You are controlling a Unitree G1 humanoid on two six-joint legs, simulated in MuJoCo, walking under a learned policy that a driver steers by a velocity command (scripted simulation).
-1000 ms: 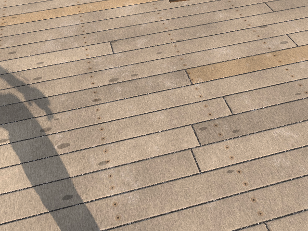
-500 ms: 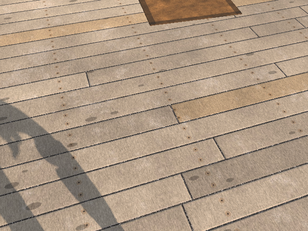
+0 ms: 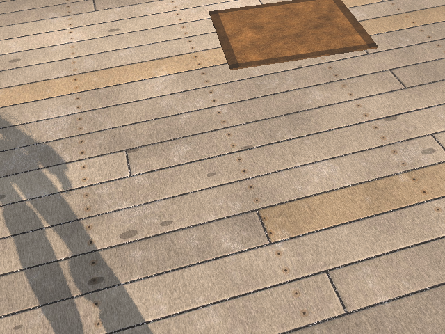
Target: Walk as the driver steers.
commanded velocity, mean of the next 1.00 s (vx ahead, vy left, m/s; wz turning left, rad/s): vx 0.50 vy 0.00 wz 0.00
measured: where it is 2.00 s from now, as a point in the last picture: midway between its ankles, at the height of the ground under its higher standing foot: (222, 178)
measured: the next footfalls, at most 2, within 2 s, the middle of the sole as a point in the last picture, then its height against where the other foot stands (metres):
left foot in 0.32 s outside the picture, level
right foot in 0.90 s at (261, 283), level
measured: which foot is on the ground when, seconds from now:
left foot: up 0.00-0.30, down 0.32-0.92, up 0.94-1.00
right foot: down 0.00-0.34, up 0.36-0.88, down 0.90-1.00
